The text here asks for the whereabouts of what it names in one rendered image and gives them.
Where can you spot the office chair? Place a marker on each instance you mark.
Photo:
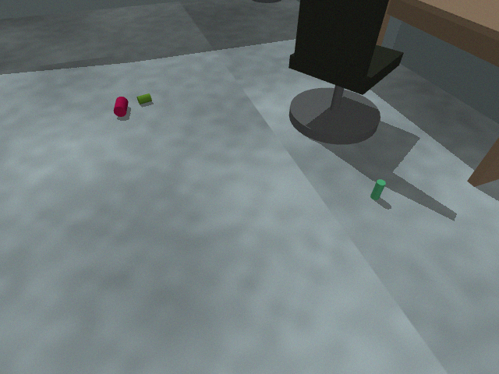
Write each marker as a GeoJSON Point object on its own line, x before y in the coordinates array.
{"type": "Point", "coordinates": [336, 42]}

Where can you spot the desk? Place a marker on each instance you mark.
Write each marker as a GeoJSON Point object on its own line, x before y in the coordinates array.
{"type": "Point", "coordinates": [471, 25]}

